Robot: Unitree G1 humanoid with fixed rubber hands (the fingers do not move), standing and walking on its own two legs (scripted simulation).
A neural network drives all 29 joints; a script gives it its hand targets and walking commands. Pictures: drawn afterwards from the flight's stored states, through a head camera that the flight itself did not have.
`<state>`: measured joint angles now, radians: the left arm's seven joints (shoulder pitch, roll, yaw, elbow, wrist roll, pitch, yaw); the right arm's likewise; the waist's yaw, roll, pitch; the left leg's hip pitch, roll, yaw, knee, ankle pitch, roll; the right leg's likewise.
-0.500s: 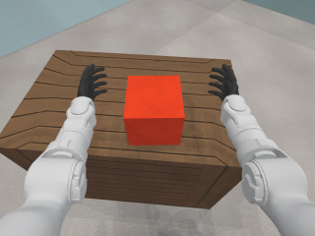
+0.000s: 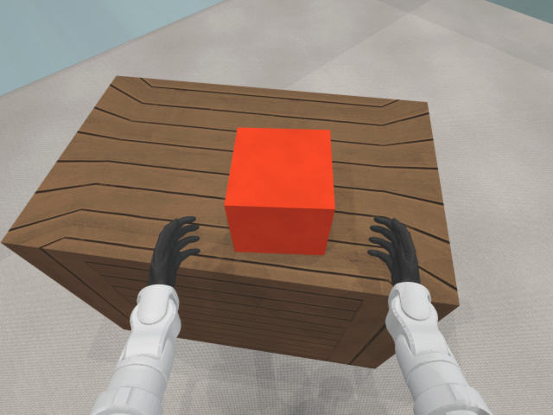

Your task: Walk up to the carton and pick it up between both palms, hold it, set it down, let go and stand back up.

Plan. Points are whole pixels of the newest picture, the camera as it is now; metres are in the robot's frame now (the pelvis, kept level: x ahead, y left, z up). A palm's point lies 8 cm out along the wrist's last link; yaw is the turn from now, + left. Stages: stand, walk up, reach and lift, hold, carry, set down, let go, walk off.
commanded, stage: set down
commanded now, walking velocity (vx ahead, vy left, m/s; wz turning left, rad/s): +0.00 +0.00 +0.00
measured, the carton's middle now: (281, 192) +0.52 +0.01 -0.05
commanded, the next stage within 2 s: let go in 1.66 s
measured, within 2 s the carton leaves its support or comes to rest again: neither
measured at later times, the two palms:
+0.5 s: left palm (146, 310) +0.28 +0.21 -0.02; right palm (405, 306) +0.28 -0.16 -0.02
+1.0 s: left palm (135, 366) +0.22 +0.22 -0.06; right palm (419, 358) +0.22 -0.18 -0.06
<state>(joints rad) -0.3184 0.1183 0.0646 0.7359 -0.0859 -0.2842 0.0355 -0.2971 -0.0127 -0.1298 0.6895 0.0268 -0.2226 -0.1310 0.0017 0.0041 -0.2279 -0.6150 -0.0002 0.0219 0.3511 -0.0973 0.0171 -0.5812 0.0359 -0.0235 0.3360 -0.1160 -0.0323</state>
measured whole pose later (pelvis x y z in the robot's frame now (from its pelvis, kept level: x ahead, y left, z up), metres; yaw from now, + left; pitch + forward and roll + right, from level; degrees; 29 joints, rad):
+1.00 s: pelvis +0.01 +0.01 +0.00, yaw -2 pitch +6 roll -1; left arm 0.10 0.23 -0.08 0.68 -0.16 -0.29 0.02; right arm 0.04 -0.07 -0.04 0.81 0.07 -0.34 -0.05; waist 0.03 -0.02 -0.10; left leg -0.34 0.00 0.05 0.46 -0.22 0.03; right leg -0.31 0.04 0.02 0.42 -0.22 -0.02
